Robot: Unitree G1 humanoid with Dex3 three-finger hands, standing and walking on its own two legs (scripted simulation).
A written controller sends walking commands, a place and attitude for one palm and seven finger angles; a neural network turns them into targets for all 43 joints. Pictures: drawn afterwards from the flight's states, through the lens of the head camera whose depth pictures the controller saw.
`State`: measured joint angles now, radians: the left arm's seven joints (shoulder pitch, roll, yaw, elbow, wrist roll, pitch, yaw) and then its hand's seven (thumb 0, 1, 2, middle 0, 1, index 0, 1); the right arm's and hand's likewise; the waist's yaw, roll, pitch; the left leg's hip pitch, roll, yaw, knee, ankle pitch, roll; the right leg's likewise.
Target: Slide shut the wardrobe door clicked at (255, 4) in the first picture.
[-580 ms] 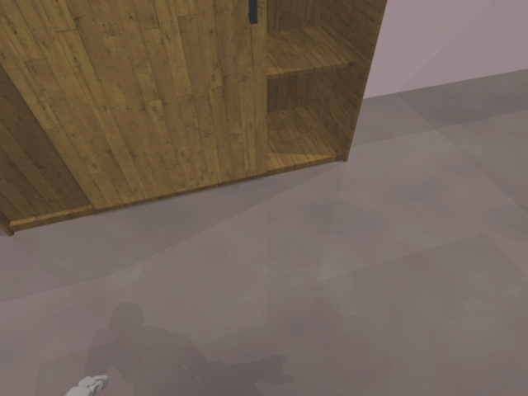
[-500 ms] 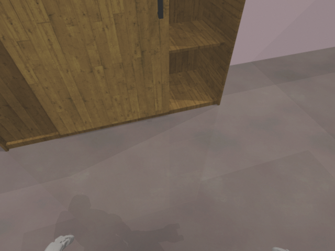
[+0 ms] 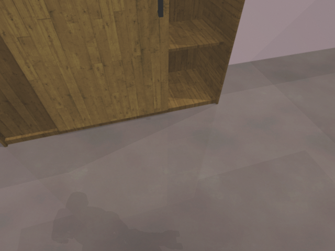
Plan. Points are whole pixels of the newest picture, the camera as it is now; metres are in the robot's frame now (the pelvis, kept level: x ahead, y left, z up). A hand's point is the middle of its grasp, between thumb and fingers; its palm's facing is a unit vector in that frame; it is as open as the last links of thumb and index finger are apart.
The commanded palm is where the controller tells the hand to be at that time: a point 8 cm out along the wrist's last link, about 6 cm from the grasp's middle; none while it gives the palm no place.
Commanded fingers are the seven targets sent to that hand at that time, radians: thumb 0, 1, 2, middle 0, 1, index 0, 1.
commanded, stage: stand and wait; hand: left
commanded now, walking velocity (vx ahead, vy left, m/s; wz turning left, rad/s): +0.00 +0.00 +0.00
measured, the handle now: (159, 0) +1.25 +0.12 +0.12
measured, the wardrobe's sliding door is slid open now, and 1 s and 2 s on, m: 0.46 0.46 0.46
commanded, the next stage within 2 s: look at it before walking up in 0.60 s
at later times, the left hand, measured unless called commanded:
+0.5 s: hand out of the picture +0.06 +0.25 -0.15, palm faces -0.04 -0.94 -0.34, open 7.4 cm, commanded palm none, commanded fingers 0.00 0.90 0.90 -0.20 -0.30 -0.20 -0.30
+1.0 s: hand out of the picture +0.05 +0.26 -0.15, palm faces -0.04 -0.94 -0.34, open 7.4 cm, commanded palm none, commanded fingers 0.00 0.90 0.90 -0.20 -0.30 -0.20 -0.30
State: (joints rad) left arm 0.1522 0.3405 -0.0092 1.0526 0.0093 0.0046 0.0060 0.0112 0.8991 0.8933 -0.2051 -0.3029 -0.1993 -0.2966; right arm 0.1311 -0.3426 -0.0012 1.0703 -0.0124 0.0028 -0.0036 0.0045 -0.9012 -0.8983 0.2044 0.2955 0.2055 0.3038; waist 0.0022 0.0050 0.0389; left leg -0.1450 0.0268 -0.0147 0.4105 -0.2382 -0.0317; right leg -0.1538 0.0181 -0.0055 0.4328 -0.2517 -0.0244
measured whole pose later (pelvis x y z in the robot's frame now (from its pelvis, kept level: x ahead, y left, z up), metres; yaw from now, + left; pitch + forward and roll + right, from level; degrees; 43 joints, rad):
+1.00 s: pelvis -0.02 +0.01 +0.00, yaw +0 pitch -2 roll +0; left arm 0.15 0.34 -0.02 1.09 0.01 0.00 0.00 0.01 0.90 0.89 -0.20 -0.30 -0.20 -0.30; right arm 0.13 -0.34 0.00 1.11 -0.01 -0.01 0.01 0.00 -0.90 -0.90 0.20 0.30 0.21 0.30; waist 0.00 0.00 0.03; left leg -0.14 0.01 -0.01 0.36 -0.19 -0.02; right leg -0.15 0.00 0.00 0.37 -0.19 -0.01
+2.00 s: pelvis +0.17 -0.03 +0.00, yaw -18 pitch +1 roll -1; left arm 0.45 0.13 0.03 1.06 0.03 -0.06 0.02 0.01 0.90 0.89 -0.20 -0.30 -0.20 -0.30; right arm 0.10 -0.18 -0.06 0.96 -0.02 -0.01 0.03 0.01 -0.91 -0.90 0.20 0.29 0.20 0.30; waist 0.05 0.01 0.04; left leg -0.64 0.11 0.06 0.90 -0.17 -0.05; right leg 0.00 0.06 0.07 0.32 -0.32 -0.05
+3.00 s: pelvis +0.53 -0.19 -0.01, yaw -47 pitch +0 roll -1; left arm 0.24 0.21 0.06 1.00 0.02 -0.04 0.00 0.00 0.93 0.89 -0.20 -0.30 -0.20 -0.30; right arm 0.18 -0.17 -0.06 0.94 -0.03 -0.02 0.00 0.00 -0.92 -0.90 0.20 0.29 0.20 0.30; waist -0.02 0.02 0.05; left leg -0.58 0.17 0.04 0.98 -0.27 -0.07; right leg -0.23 0.07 -0.05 0.46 -0.24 -0.07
